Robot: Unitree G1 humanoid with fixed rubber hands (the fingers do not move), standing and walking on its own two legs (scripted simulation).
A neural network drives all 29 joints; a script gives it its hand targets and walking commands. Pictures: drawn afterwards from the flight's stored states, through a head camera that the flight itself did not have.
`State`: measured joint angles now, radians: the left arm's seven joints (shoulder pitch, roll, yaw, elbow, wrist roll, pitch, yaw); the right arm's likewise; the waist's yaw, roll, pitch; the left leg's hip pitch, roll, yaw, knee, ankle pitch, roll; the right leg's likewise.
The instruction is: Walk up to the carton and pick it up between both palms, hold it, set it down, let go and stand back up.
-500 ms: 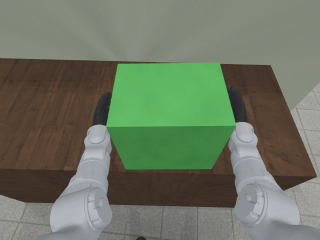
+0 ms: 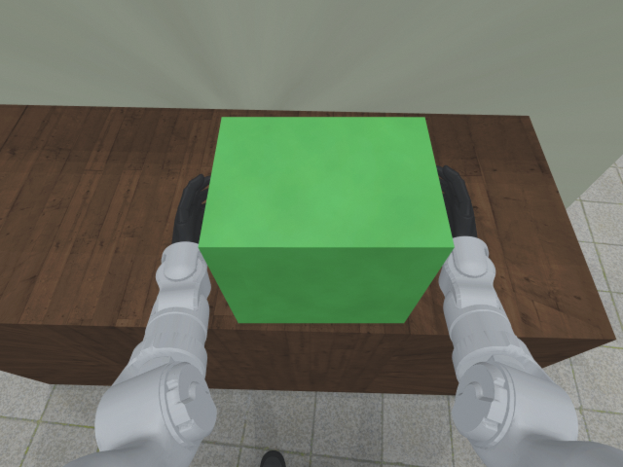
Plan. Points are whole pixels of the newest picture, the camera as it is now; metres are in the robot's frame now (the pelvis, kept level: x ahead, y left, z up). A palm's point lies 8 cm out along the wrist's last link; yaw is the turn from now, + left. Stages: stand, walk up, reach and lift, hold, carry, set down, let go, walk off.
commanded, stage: set down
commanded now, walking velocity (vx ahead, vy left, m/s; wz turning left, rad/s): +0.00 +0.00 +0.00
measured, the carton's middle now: (322, 230) +0.43 +0.00 -0.02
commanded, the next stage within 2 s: none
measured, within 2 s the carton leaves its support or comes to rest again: neither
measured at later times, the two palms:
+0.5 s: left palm (191, 229) +0.41 +0.19 +0.01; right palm (457, 223) +0.41 -0.18 +0.03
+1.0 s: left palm (155, 221) +0.42 +0.23 +0.02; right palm (498, 207) +0.43 -0.24 +0.04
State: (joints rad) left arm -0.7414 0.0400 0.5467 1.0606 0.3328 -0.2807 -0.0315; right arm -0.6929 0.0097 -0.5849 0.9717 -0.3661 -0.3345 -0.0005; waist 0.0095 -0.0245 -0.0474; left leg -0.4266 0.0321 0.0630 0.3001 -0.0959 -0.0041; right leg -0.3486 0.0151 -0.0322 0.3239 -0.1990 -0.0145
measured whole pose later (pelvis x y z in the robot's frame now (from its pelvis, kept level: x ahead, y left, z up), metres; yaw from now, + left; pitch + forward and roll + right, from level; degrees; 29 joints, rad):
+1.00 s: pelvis -0.03 +0.00 -0.04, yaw -2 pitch +28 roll -1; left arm -0.96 0.36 -0.12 1.34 -0.38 -0.33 -0.01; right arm -0.94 -0.43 0.26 1.29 0.57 -0.31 0.04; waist 0.04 0.00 -0.30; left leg -0.95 0.08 0.05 0.64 -0.18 -0.01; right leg -0.86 0.04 -0.04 0.64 -0.27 -0.02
